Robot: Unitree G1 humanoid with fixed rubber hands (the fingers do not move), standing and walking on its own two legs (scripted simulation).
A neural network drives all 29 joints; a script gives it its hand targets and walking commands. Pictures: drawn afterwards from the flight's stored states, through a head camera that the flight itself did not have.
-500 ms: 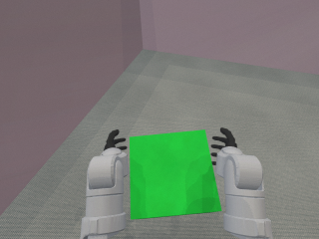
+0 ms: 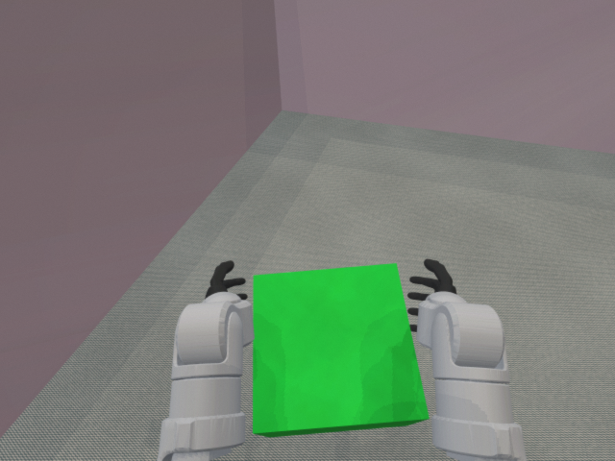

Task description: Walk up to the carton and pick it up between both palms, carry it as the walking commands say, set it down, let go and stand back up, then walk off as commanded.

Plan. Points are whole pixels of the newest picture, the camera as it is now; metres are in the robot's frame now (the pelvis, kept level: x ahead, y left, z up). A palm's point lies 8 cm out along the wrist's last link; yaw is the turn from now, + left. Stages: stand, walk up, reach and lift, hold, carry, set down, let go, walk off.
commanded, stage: carry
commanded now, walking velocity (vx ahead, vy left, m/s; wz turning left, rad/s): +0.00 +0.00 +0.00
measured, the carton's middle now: (331, 352) +0.31 -0.01 -0.02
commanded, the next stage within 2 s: hold in 1.72 s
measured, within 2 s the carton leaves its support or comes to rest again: neither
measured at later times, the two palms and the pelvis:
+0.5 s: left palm (244, 306) +0.31 +0.11 +0.09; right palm (463, 304) +0.31 -0.17 +0.09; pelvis +0.01 -0.03 +0.00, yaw +0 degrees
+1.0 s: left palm (257, 292) +0.33 +0.09 +0.09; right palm (472, 293) +0.32 -0.18 +0.09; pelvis +0.03 -0.04 +0.00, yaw -1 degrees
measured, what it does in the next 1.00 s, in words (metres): shifts its weight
